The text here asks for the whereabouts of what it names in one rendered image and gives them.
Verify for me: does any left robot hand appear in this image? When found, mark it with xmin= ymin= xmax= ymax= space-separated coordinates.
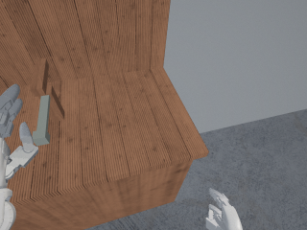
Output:
xmin=0 ymin=84 xmax=38 ymax=189

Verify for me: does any tap lever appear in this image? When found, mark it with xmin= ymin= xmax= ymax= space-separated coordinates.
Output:
xmin=32 ymin=95 xmax=51 ymax=146

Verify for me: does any right robot hand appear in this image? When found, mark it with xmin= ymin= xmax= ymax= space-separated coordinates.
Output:
xmin=205 ymin=188 xmax=243 ymax=230

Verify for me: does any robot left forearm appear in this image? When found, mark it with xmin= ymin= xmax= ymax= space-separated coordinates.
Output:
xmin=0 ymin=188 xmax=16 ymax=230

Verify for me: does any counter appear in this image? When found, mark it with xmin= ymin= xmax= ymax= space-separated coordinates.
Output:
xmin=0 ymin=0 xmax=209 ymax=230

